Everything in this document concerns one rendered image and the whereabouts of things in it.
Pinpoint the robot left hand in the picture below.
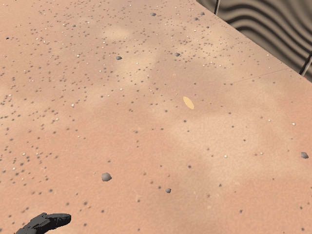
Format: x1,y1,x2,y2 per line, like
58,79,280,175
14,213,71,234

